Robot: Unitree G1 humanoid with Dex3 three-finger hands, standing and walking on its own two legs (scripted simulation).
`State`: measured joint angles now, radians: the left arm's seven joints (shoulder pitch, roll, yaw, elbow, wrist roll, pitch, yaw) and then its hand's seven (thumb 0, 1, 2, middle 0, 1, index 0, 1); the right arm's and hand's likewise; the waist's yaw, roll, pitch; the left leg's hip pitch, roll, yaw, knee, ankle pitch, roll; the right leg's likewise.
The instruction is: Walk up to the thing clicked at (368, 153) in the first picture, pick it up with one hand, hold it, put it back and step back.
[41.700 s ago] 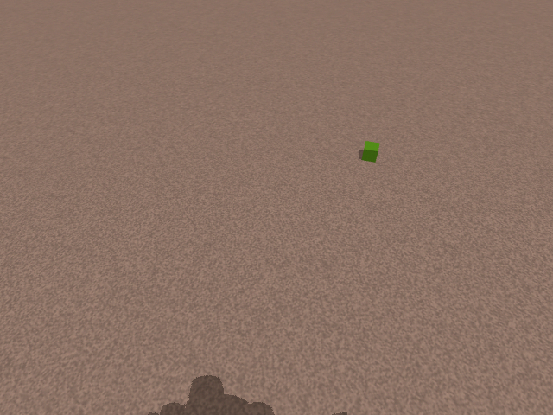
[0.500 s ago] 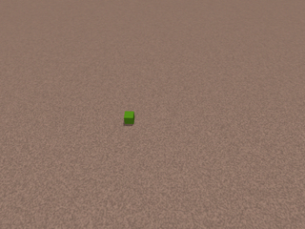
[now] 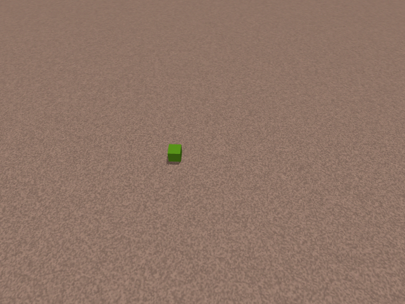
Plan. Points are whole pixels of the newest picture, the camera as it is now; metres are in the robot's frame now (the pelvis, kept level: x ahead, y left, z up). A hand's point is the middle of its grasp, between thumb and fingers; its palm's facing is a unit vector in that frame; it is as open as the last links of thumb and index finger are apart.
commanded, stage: step back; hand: left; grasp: from above
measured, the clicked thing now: (174, 152) +1.07 +0.20 -0.73
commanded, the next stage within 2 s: stand in 0.18 s
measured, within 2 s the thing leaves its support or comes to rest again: neither
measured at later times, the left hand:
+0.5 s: hand out of the picture +0.10 +0.24 -0.14, palm faces -0.02 -0.94 -0.33, open 7.4 cm
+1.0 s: hand out of the picture +0.07 +0.24 -0.14, palm faces -0.01 -0.94 -0.35, open 7.4 cm
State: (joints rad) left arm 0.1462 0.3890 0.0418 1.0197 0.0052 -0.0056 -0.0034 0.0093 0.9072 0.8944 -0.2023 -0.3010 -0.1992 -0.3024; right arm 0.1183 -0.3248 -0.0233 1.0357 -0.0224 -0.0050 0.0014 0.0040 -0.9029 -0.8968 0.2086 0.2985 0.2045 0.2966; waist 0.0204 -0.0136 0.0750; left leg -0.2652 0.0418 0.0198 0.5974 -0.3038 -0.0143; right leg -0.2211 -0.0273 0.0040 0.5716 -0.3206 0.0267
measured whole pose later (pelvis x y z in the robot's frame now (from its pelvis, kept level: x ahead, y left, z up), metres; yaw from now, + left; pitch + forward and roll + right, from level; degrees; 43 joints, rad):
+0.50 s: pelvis +0.00 -0.01 +0.02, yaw +0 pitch -2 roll +0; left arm 0.07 0.34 0.00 1.12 0.01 -0.02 -0.01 0.01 0.91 0.89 -0.20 -0.30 -0.20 -0.30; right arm 0.06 -0.35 -0.01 1.12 0.00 -0.01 0.01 0.00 -0.90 -0.90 0.21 0.30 0.20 0.30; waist -0.01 0.01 0.07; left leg -0.14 0.04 0.02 0.36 -0.19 -0.03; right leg -0.10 -0.03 -0.01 0.35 -0.21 0.03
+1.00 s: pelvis +0.00 -0.01 +0.02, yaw +1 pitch -2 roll +0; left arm 0.10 0.35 0.00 1.15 0.01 -0.01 -0.01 0.01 0.91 0.89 -0.20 -0.30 -0.20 -0.30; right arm 0.10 -0.35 0.00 1.16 -0.01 -0.01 0.01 0.00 -0.90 -0.90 0.21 0.30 0.20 0.30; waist -0.01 0.02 0.06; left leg -0.13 0.04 0.01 0.32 -0.16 -0.03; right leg -0.09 -0.02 -0.01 0.32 -0.20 0.02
